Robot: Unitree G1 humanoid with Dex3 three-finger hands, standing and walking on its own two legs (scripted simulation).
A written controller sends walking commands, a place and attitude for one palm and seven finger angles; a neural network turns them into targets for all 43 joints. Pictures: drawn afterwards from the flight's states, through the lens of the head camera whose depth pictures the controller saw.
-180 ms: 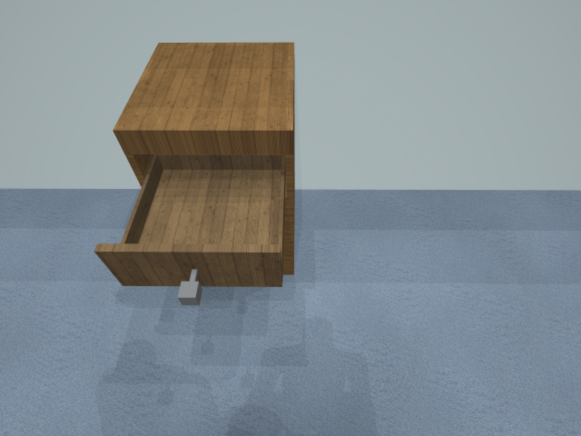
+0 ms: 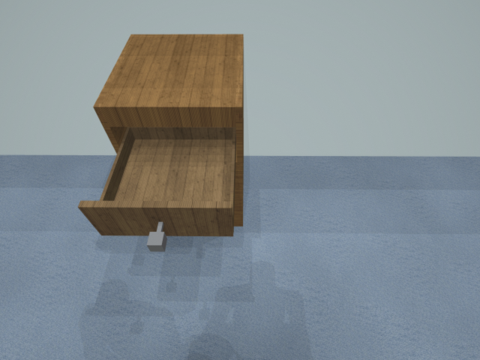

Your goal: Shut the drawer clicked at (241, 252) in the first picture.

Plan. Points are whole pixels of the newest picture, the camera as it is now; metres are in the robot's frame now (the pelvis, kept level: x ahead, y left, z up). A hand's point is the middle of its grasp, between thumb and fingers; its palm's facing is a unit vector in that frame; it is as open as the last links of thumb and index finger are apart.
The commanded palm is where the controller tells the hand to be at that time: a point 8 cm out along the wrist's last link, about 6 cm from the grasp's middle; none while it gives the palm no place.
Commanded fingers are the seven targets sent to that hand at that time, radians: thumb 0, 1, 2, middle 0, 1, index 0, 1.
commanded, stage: stand and wait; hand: left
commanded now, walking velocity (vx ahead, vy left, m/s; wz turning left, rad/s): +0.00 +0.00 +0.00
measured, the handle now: (158, 235) +0.43 +0.25 -0.22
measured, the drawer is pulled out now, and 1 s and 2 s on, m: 0.30 0.30 0.30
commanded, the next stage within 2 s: look at it before walking up in 0.10 s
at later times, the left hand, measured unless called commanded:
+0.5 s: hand out of the picture -0.01 +0.16 -0.17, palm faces +0.03 -0.98 -0.19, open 7.3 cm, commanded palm none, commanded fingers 0.00 0.90 0.90 -0.20 -0.30 -0.20 -0.30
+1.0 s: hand out of the picture -0.01 +0.16 -0.18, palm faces +0.04 -0.98 -0.18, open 7.3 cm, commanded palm none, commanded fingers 0.00 0.90 0.90 -0.20 -0.30 -0.20 -0.30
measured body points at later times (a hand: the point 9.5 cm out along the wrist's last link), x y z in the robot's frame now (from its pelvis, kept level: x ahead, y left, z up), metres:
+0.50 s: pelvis +0.00 +0.00 +0.00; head +0.03 -0.01 +0.45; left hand -0.01 +0.21 -0.16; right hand -0.04 -0.20 -0.17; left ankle -0.03 +0.14 -0.74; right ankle +0.02 -0.08 -0.74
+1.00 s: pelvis +0.01 +0.00 +0.00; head +0.04 -0.01 +0.44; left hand -0.01 +0.22 -0.16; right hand -0.05 -0.20 -0.17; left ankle -0.03 +0.14 -0.74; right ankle +0.02 -0.08 -0.74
